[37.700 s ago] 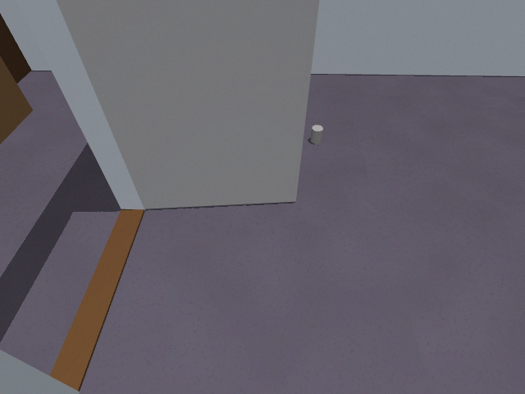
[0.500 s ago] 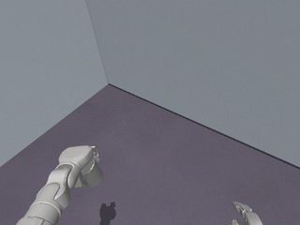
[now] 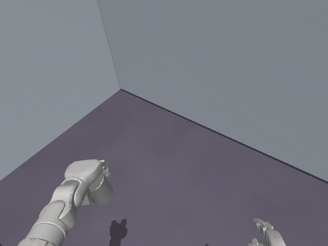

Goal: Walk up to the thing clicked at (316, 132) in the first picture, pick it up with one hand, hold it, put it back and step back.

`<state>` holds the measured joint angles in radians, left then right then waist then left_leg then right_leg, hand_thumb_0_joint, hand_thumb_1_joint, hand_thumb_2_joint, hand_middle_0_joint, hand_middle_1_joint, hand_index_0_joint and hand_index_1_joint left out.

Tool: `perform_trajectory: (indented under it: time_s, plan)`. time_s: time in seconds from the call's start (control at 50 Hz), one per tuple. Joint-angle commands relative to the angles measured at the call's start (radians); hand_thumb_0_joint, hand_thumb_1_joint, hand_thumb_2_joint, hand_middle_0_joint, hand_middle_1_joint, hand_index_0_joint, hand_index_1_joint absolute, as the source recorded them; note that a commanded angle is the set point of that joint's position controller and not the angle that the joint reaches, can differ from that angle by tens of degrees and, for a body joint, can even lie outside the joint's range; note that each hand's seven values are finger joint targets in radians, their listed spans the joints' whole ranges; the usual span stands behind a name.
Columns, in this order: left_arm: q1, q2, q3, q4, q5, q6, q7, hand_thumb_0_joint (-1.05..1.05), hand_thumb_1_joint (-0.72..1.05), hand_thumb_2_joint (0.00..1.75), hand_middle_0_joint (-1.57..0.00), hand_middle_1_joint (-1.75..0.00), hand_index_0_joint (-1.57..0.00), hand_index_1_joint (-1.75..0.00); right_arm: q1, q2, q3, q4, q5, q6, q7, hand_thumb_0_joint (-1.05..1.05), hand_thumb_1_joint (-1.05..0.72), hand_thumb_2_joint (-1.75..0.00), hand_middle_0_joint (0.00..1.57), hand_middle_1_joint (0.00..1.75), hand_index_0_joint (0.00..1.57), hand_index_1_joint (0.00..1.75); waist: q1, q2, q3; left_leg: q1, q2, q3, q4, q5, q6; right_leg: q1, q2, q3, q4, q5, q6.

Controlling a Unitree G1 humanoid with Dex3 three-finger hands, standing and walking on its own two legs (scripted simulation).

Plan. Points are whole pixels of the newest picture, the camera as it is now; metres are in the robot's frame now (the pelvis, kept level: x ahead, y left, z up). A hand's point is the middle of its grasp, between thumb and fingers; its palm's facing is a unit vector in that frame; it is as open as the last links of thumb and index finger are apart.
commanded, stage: hold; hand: left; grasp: from above
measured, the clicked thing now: (97, 187) +0.31 +0.22 -0.07
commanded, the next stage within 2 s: crouch in 0.08 s
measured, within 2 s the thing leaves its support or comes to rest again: neither
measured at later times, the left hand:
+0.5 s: hand (92, 194) +0.29 +0.23 -0.07, palm faces -0.46 -0.04 -0.89, open 9.7 cm
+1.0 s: hand (109, 203) +0.35 +0.25 -0.31, palm faces -0.42 +0.02 -0.91, open 9.6 cm
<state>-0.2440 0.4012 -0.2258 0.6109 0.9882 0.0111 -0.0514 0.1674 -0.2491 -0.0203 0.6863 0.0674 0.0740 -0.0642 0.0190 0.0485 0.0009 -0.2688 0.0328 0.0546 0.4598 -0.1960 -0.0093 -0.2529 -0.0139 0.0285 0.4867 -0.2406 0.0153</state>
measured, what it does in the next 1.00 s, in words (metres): lowers itself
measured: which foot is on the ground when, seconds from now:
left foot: down 0.00-1.00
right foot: down 0.00-1.00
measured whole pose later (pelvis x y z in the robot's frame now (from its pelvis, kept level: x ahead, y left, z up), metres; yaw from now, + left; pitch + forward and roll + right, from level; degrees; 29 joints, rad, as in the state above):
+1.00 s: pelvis -0.05 +0.01 -0.19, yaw +0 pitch +30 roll -3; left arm -0.66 0.44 -0.04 1.21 1.17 -0.06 0.37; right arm 0.25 -0.25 -0.08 0.75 -0.04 0.01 -0.01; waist -0.13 0.05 -0.20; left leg -1.52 0.05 -0.02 1.55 -0.55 0.01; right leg -1.46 0.00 -0.01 1.53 -0.59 0.03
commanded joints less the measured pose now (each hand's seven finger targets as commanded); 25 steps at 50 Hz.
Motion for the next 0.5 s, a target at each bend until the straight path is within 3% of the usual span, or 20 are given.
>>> perform_trajectory:
  time_s: [0.0, 0.04, 0.1, 0.14, 0.16, 0.18, 0.24, 0.28, 0.32, 0.34, 0.38, 0.42, 0.48]
  plan:
    - [-0.342, 0.210, 0.117, -0.186, -0.006, -0.002, 0.060, 0.00, 0.42, 0.86, -0.76, -0.96, -0.81, -0.91, -0.090, -0.123, -0.043, -0.131, -0.004, -0.043, -0.009, 0.00, -0.91, -0.90, 0.20, 0.30, 0.20, 0.30, -0.005, -0.023, -0.262, 0.170, -0.039, -0.001, -0.039, 0.148, 0.023, 0.021, 0.038, -0.019, -0.090, 0.141, -0.016]
    - [-0.345, 0.180, 0.087, -0.191, -0.007, 0.002, 0.054, 0.00, 0.43, 0.85, -0.76, -0.95, -0.81, -0.90, -0.094, -0.119, -0.043, -0.137, -0.001, -0.043, -0.007, 0.00, -0.91, -0.90, 0.20, 0.30, 0.20, 0.30, -0.008, -0.026, -0.252, 0.170, -0.036, -0.003, -0.046, 0.150, 0.022, 0.013, 0.040, -0.021, -0.087, 0.142, -0.019]
    - [-0.297, 0.204, 0.110, -0.167, -0.007, 0.005, 0.047, 0.00, 0.43, 0.85, -0.76, -0.94, -0.81, -0.89, -0.097, -0.124, -0.046, -0.141, 0.001, -0.039, -0.006, 0.00, -0.91, -0.90, 0.20, 0.30, 0.20, 0.30, 0.005, -0.041, -0.232, 0.150, -0.039, -0.004, -0.047, 0.152, 0.022, 0.024, 0.038, -0.023, -0.092, 0.140, -0.018]
    - [-0.311, 0.193, 0.096, -0.191, -0.004, 0.004, 0.036, 0.00, 0.42, 0.88, -0.78, -0.93, -0.81, -0.89, -0.097, -0.122, -0.046, -0.147, 0.001, -0.037, -0.005, 0.00, -0.91, -0.90, 0.20, 0.30, 0.20, 0.30, -0.003, -0.044, -0.245, 0.161, -0.042, -0.001, -0.044, 0.155, 0.026, 0.026, 0.034, -0.017, -0.094, 0.150, -0.017]
    - [-0.334, 0.200, 0.097, -0.201, -0.001, 0.003, 0.035, 0.00, 0.49, 0.80, -0.79, -0.98, -0.86, -0.90, -0.095, -0.122, -0.046, -0.145, 0.003, -0.036, -0.005, 0.00, -0.93, -0.91, 0.20, 0.30, 0.20, 0.30, -0.004, -0.035, -0.251, 0.163, -0.040, -0.001, -0.043, 0.163, 0.025, 0.028, 0.036, -0.019, -0.089, 0.158, -0.017]
    - [-0.341, 0.224, 0.122, -0.205, -0.001, 0.000, 0.039, 0.00, 0.41, 0.80, -0.71, -0.98, -0.78, -0.91, -0.089, -0.124, -0.046, -0.143, 0.000, -0.035, -0.006, 0.00, -0.89, -0.90, 0.20, 0.30, 0.20, 0.30, 0.000, -0.028, -0.257, 0.164, -0.040, -0.002, -0.043, 0.164, 0.024, 0.030, 0.036, -0.019, -0.092, 0.157, -0.017]
    - [-0.296, 0.189, 0.101, -0.165, 0.001, -0.008, 0.043, 0.00, 0.41, 0.84, -0.73, -0.96, -0.78, -0.91, -0.087, -0.121, -0.045, -0.153, 0.003, -0.034, -0.005, 0.00, -0.89, -0.90, 0.20, 0.30, 0.20, 0.30, -0.009, -0.055, -0.224, 0.150, -0.040, -0.002, -0.044, 0.155, 0.027, 0.019, 0.036, -0.020, -0.091, 0.153, -0.017]
    - [-0.289, 0.199, 0.121, -0.145, 0.005, -0.018, 0.061, 0.00, 0.40, 0.83, -0.72, -0.96, -0.78, -0.91, -0.080, -0.123, -0.046, -0.147, 0.001, -0.029, -0.005, 0.00, -0.89, -0.90, 0.20, 0.30, 0.20, 0.30, -0.009, -0.065, -0.212, 0.136, -0.044, 0.000, -0.035, 0.143, 0.028, 0.010, 0.033, -0.019, -0.093, 0.141, -0.014]
    - [-0.303, 0.171, 0.100, -0.126, 0.012, -0.031, 0.085, 0.00, 0.41, 0.86, -0.75, -0.95, -0.79, -0.91, -0.072, -0.121, -0.046, -0.144, -0.004, -0.028, -0.002, 0.00, -0.89, -0.90, 0.20, 0.30, 0.20, 0.30, -0.023, -0.072, -0.203, 0.125, -0.045, -0.002, -0.028, 0.132, 0.026, -0.015, 0.032, -0.019, -0.081, 0.134, -0.016]
    - [-0.300, 0.190, 0.119, -0.087, 0.025, -0.036, 0.106, 0.00, 0.42, 0.87, -0.76, -0.95, -0.80, -0.91, -0.068, -0.124, -0.048, -0.135, -0.006, -0.025, -0.002, 0.00, -0.90, -0.90, 0.20, 0.30, 0.20, 0.30, -0.024, -0.069, -0.189, 0.111, -0.046, -0.003, -0.021, 0.120, 0.025, -0.029, 0.031, -0.019, -0.081, 0.118, -0.016]
    - [-0.307, 0.157, 0.104, -0.034, 0.042, -0.046, 0.147, 0.00, 0.41, 0.83, -0.74, -0.94, -0.79, -0.89, -0.046, -0.125, -0.054, -0.117, -0.011, -0.022, 0.002, 0.00, -0.89, -0.90, 0.20, 0.30, 0.20, 0.30, -0.039, -0.094, -0.199, 0.093, -0.047, -0.005, 0.003, 0.122, 0.024, -0.051, 0.030, -0.019, -0.055, 0.126, -0.015]
    - [-0.358, 0.181, 0.120, 0.008, 0.056, -0.055, 0.196, 0.00, 0.41, 0.86, -0.74, -0.94, -0.79, -0.90, -0.031, -0.132, -0.061, -0.102, -0.020, -0.020, 0.007, 0.00, -0.89, -0.90, 0.20, 0.30, 0.20, 0.30, -0.047, -0.067, -0.216, 0.058, -0.046, -0.006, 0.040, 0.109, 0.020, -0.090, 0.030, -0.022, -0.023, 0.117, -0.016]
    - [-0.433, 0.156, 0.094, 0.091, 0.084, -0.060, 0.256, 0.00, 0.43, 0.85, -0.75, -0.96, -0.80, -0.91, 0.003, -0.139, -0.071, -0.073, -0.029, -0.021, 0.018, 0.00, -0.90, -0.90, 0.20, 0.30, 0.20, 0.30, -0.073, -0.056, -0.250, 0.003, -0.045, -0.008, 0.116, 0.092, 0.017, -0.179, 0.030, -0.021, 0.039, 0.108, -0.017]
